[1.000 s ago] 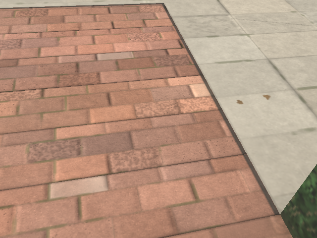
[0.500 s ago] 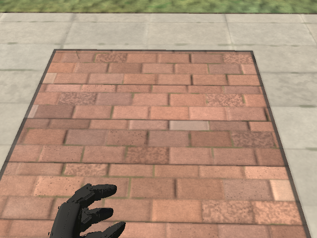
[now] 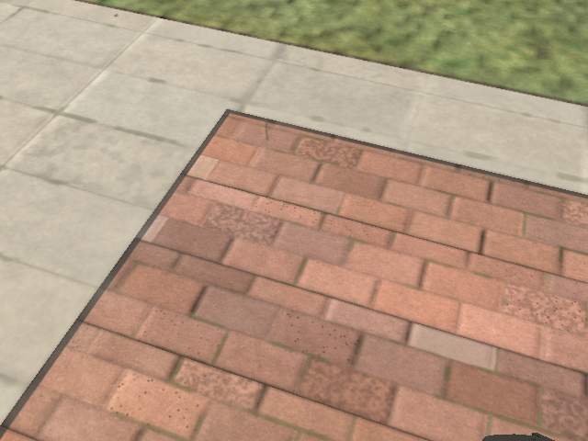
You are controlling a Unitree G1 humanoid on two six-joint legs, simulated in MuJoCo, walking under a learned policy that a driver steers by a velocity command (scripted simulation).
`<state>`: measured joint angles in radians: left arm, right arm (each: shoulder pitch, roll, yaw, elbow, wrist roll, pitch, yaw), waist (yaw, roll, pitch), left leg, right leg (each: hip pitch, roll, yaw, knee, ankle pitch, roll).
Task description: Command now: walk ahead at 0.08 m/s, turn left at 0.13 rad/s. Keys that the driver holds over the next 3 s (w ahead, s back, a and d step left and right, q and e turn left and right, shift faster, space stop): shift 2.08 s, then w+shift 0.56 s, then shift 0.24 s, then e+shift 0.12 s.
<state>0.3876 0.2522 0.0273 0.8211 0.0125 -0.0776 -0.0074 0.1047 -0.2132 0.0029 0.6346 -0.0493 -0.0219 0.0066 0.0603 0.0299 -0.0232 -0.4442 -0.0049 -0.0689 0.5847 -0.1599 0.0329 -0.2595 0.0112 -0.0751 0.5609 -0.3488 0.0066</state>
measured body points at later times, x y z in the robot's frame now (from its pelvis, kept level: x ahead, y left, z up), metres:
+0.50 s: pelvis +0.04 -0.01 +0.01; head +0.04 -0.01 +0.46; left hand +0.11 +0.23 -0.13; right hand +0.13 -0.27 -0.11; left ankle +0.09 +0.10 -0.73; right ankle +0.01 -0.12 -0.73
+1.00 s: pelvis +0.05 -0.01 +0.02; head +0.05 -0.01 +0.47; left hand +0.06 +0.22 -0.14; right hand +0.08 -0.26 -0.13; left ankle +0.09 +0.10 -0.73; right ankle +0.01 -0.12 -0.73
